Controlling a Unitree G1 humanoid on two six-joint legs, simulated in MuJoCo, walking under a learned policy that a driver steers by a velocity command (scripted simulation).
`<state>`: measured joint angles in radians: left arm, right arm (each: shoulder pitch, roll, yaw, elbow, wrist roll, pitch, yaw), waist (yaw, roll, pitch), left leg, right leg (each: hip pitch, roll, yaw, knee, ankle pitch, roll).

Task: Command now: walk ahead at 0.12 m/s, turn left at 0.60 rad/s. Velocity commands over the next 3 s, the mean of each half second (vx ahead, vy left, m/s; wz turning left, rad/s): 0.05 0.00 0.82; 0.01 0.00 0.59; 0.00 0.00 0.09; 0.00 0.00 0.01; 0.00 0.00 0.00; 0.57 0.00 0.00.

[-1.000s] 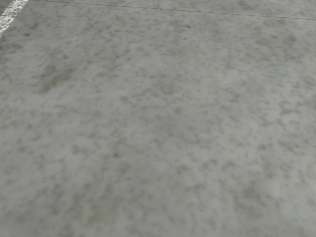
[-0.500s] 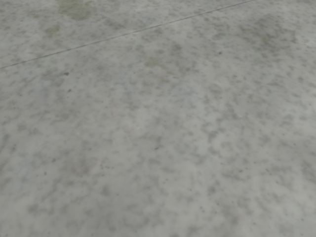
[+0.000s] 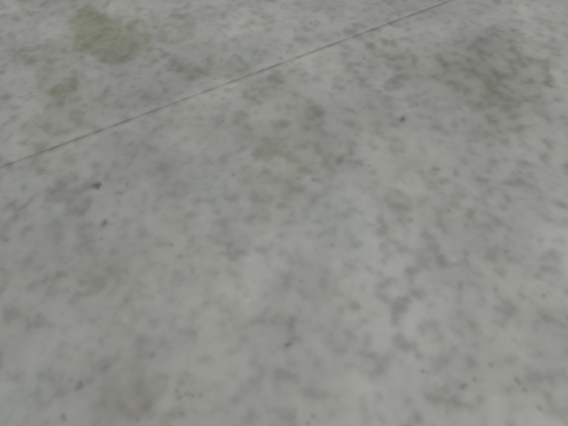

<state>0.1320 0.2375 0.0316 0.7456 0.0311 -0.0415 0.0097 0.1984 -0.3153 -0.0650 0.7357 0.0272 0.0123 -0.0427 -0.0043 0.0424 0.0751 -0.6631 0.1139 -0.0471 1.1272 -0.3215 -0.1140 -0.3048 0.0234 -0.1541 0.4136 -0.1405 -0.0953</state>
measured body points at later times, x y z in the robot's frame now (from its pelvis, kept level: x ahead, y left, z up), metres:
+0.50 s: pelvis +0.08 +0.07 +0.00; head +0.12 +0.11 +0.45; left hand +0.15 +0.40 -0.10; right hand +0.34 -0.14 -0.07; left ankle +0.07 +0.16 -0.74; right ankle +0.18 -0.07 -0.69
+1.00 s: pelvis +0.10 +0.06 +0.00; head +0.13 +0.08 +0.45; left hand +0.00 +0.35 -0.11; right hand +0.40 -0.01 -0.10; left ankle +0.00 +0.14 -0.73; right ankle +0.21 -0.02 -0.74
